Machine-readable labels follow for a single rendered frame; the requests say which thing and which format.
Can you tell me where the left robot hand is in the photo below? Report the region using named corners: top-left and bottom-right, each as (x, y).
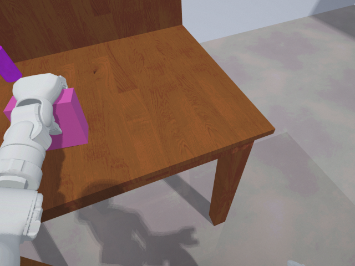
top-left (13, 73), bottom-right (68, 135)

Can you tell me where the robot left upper arm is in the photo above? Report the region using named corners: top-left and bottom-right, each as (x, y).
top-left (0, 187), bottom-right (43, 266)

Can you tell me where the table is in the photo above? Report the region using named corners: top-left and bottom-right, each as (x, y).
top-left (0, 0), bottom-right (275, 266)

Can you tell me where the robot left forearm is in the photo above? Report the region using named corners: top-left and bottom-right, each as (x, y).
top-left (0, 95), bottom-right (53, 191)

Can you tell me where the sponge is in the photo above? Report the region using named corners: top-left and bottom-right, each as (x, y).
top-left (3, 88), bottom-right (88, 151)

